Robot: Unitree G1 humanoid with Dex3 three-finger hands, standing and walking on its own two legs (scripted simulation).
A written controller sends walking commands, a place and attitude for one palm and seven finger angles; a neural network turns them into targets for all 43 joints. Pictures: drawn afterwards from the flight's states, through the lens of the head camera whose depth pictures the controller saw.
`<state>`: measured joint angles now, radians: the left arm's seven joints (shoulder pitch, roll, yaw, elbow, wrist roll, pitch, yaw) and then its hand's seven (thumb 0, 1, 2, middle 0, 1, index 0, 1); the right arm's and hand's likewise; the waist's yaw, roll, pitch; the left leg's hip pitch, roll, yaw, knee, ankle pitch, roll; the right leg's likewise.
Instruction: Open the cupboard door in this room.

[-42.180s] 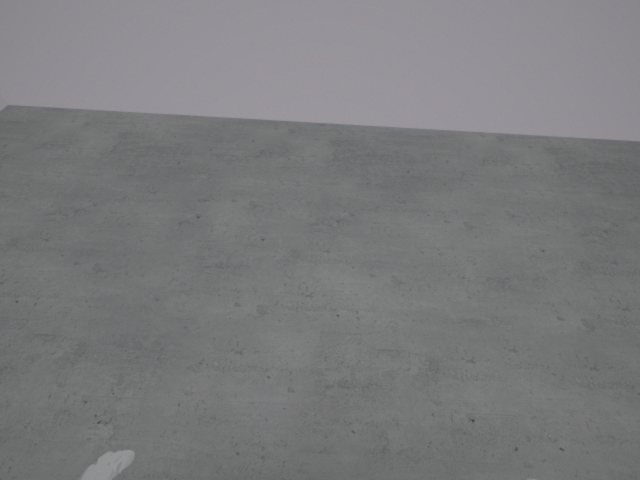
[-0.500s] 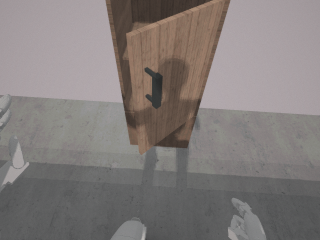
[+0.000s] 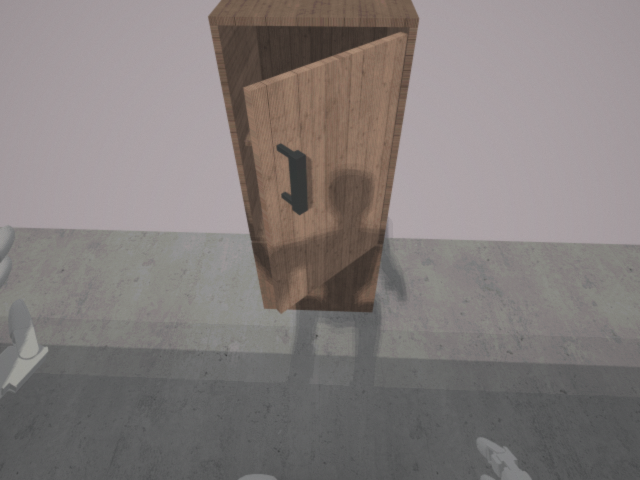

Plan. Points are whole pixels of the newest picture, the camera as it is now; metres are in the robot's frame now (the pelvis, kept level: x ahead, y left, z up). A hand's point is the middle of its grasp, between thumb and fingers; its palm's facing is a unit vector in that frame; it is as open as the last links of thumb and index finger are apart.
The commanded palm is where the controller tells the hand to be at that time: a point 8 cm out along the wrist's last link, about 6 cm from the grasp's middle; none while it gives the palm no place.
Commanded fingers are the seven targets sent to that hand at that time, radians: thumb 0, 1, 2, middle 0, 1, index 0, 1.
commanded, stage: stop stepping back and stand still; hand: left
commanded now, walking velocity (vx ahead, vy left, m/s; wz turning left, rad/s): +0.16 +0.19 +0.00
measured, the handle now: (291, 179) +0.60 +0.11 +0.05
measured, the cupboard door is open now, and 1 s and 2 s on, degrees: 45 45 45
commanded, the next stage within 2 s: let the arm hang, fingers relaxed in 1.02 s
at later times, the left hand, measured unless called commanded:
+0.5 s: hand (16, 352) +0.18 +0.30 +0.16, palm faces +0.47 -0.76 -0.46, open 7.4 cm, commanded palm +0.13 +0.33 +0.18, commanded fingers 0.00 0.90 0.90 -0.20 -0.30 -0.20 -0.30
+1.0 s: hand out of the picture +0.17 +0.33 +0.15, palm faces +0.44 -0.77 -0.46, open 7.4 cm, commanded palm +0.11 +0.36 +0.18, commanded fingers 0.00 0.90 0.90 -0.20 -0.30 -0.20 -0.30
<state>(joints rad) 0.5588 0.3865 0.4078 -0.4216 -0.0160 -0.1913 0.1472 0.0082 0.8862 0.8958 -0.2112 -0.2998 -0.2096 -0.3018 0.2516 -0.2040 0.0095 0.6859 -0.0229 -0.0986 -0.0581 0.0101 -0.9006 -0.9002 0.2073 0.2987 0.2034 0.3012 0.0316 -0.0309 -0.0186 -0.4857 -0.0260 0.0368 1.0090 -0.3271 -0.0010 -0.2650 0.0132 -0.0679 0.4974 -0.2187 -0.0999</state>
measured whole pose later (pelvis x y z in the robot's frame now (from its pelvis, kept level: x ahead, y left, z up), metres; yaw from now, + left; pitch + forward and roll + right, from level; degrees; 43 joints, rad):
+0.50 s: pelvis -0.01 +0.03 +0.00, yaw +1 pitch -1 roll +0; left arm 0.53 0.37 0.39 -0.41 -0.02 -0.22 0.16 0.01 0.89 0.90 -0.21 -0.30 -0.21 -0.30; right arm 0.24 -0.23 -0.01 0.64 -0.01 -0.14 -0.06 0.01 -0.90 -0.90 0.20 0.30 0.20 0.30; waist 0.00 0.02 0.00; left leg -0.17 0.02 0.06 0.50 -0.31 0.00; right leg -0.26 0.03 -0.10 0.48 -0.20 -0.06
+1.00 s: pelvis -0.03 +0.06 +0.00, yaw +1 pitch -2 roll +0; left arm 0.53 0.37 0.39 -0.44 -0.02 -0.20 0.14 0.01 0.89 0.90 -0.21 -0.30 -0.21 -0.30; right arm 0.22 -0.22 0.01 0.62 -0.01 -0.12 -0.06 0.01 -0.90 -0.90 0.21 0.30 0.20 0.30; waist 0.02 0.00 0.05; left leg -0.16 -0.03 0.08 0.45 -0.27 0.05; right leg -0.26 -0.02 -0.07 0.43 -0.14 -0.01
